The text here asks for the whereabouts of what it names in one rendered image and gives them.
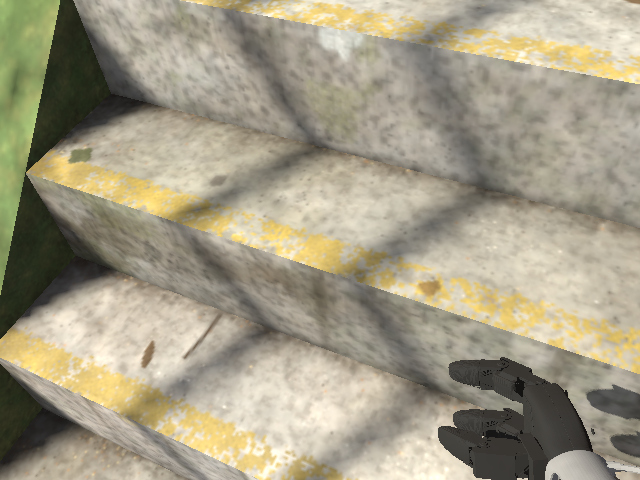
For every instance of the right robot forearm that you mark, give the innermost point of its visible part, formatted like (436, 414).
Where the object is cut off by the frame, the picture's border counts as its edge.
(578, 465)

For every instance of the robot right hand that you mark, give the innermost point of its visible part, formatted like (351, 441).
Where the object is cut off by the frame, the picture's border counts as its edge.
(514, 446)

